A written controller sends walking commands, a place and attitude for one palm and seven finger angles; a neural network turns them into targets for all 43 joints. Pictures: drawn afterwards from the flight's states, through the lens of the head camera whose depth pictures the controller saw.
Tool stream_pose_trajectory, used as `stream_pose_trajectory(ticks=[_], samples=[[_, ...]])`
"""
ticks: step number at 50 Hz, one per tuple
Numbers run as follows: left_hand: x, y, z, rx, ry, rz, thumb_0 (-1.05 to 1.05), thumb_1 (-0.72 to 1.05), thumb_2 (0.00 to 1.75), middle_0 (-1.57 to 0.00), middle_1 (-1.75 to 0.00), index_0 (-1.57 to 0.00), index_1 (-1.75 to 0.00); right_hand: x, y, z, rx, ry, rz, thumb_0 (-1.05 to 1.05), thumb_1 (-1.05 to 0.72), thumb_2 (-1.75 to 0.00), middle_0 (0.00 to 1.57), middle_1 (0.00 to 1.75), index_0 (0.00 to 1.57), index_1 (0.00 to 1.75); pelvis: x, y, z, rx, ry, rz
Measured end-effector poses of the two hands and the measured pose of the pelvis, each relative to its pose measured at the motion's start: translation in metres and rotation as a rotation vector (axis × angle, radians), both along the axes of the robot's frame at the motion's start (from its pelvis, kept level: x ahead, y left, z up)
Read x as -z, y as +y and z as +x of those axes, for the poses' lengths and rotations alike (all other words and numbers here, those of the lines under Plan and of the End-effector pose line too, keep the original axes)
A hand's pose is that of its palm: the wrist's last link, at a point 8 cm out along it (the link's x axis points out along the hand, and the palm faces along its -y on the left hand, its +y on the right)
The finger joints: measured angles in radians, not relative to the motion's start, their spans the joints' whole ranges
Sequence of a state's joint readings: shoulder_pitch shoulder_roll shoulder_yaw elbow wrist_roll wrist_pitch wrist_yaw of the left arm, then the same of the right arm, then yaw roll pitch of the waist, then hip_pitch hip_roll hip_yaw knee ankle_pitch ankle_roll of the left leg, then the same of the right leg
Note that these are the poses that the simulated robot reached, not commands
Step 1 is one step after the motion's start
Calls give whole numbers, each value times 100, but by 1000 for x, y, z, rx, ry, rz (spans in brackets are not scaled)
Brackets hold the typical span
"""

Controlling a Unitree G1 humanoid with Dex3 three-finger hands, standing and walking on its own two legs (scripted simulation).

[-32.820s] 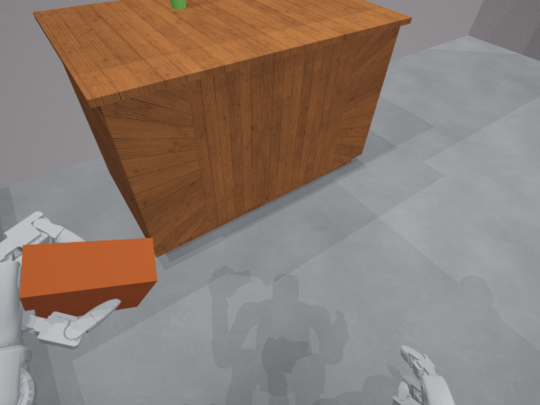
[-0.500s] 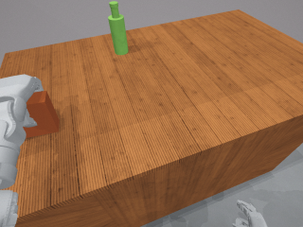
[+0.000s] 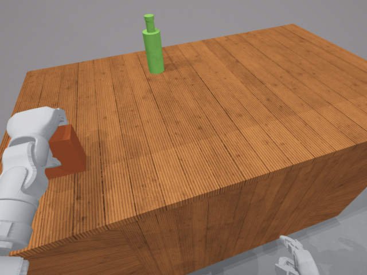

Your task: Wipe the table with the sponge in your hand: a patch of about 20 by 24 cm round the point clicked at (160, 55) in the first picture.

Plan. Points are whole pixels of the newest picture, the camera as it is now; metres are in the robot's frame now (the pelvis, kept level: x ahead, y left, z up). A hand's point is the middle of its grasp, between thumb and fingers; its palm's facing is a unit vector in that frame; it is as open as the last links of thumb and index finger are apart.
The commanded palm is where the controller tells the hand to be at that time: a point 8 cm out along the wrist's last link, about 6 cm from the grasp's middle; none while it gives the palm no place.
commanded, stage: wipe back along the first lane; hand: left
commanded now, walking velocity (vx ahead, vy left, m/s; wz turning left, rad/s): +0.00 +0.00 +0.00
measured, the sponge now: (54, 158) +0.32 +0.35 +0.09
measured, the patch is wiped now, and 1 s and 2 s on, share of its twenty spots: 0.95 0.95 0.95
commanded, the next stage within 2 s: lift the sponge slowly off the table in 1.12 s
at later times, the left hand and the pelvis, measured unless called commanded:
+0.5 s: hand (50, 155) +0.30 +0.32 +0.13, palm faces +0.01 -0.04 -1.00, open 9.4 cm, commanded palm +0.26 +0.31 +0.17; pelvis +0.00 -0.02 +0.00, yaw -1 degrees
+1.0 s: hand (45, 176) +0.25 +0.30 +0.13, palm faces +0.11 -0.05 -0.99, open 9.4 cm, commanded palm +0.21 +0.29 +0.16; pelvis +0.00 -0.01 -0.01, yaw -1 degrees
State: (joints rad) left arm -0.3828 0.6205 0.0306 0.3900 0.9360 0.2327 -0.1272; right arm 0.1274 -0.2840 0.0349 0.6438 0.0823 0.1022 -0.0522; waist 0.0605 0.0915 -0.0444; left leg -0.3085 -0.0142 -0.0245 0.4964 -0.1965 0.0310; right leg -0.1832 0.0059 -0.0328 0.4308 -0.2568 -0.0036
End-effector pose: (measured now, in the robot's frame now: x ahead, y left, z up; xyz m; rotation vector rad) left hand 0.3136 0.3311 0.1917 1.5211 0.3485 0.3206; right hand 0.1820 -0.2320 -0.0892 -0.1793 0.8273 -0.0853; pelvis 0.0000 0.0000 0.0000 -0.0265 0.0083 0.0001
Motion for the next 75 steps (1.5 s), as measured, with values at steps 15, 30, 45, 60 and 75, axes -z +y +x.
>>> stream_pose_trajectory(ticks=[15,30,45,60,75], samples=[[5,-8,-18,-31,1,5,-1,-45,107,-76,-145,-80,-144,0,-22,-7,21,-11,-21,1,-91,-90,20,30,20,30,2,-12,-4,2,-22,3],[7,-21,-40,-11,-44,-6,-1,-44,107,-75,-146,-78,-146,-3,-21,15,2,-54,5,2,-91,-90,20,30,20,30,4,-16,7,14,-27,6],[8,-30,-77,-7,-101,-26,-1,-44,107,-75,-147,-78,-146,-20,6,49,-66,-155,29,2,-91,-90,20,30,20,30,5,-8,7,16,-33,5],[9,-44,-106,-10,-144,-38,1,-44,107,-74,-147,-78,-147,-26,31,53,-120,-197,65,2,-91,-90,20,30,20,30,6,-5,-1,18,-49,5],[8,-47,-107,-11,-108,-42,1,-45,107,-76,-145,-80,-145,-26,14,42,-106,-203,21,2,-91,-90,20,30,20,30,7,-14,-9,15,-67,6]])
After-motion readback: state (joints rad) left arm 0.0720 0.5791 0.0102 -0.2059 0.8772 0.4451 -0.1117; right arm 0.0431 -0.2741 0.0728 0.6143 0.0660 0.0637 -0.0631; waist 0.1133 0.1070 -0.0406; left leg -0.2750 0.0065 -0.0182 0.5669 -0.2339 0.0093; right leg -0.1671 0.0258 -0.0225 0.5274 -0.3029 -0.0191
